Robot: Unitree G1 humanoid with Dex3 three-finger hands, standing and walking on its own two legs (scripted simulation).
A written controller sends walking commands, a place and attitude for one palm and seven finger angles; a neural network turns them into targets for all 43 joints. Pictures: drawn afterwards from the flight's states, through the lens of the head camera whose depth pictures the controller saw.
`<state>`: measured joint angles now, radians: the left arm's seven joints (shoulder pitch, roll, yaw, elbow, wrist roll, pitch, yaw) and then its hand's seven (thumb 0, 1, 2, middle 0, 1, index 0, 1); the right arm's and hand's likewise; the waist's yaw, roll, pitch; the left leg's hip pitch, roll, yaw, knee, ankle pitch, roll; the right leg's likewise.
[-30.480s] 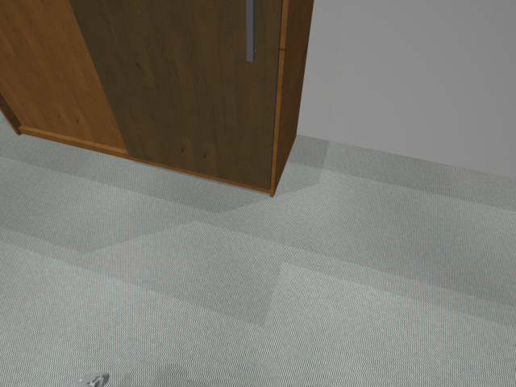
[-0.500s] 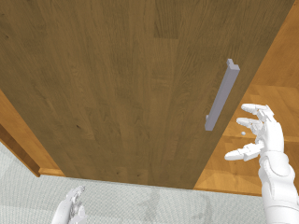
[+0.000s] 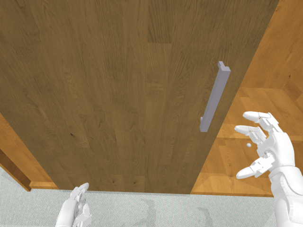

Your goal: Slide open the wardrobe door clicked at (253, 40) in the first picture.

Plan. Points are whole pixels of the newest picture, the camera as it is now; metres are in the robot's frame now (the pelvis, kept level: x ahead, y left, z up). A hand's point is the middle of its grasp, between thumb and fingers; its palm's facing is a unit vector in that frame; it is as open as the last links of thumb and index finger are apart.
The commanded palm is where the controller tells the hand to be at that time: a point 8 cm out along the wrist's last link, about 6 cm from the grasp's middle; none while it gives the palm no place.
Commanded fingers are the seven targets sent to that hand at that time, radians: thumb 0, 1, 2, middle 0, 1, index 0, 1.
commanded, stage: draw the hand back to the body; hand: right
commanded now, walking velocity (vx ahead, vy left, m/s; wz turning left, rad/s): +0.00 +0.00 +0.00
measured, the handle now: (211, 99) +0.47 -0.18 +0.11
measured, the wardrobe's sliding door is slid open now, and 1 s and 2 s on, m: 0.60 0.60 0.60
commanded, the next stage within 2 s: step back with the hand held close in 1.46 s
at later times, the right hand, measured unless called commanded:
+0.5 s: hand (280, 165) +0.22 -0.25 +0.15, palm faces +0.29 +0.94 -0.20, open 14.1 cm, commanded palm +0.17 -0.29 +0.15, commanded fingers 0.00 0.12 -0.41 0.23 0.89 0.23 0.89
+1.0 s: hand (300, 165) +0.21 -0.28 +0.17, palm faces +0.44 +0.83 -0.34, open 9.6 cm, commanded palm +0.15 -0.31 +0.18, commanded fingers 0.00 -0.79 -0.85 0.20 0.36 0.20 0.36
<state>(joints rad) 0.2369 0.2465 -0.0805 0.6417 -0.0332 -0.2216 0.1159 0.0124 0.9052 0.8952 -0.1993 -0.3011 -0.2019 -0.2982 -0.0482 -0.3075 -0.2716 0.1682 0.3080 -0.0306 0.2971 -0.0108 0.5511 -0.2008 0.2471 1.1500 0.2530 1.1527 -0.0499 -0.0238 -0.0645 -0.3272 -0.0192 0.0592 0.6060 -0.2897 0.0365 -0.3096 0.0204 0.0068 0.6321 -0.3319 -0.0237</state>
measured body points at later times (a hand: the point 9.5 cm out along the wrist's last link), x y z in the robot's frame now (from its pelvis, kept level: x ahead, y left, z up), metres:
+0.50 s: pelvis -0.02 +0.00 +0.00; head -0.05 +0.01 +0.45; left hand +0.17 +0.22 -0.06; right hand +0.20 -0.30 +0.16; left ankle +0.02 +0.10 -0.73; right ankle +0.00 -0.10 -0.73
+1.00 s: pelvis +0.01 -0.02 +0.02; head -0.02 +0.00 +0.47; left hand +0.20 +0.20 -0.06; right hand +0.18 -0.32 +0.19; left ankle +0.02 +0.10 -0.73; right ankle +0.00 -0.10 -0.73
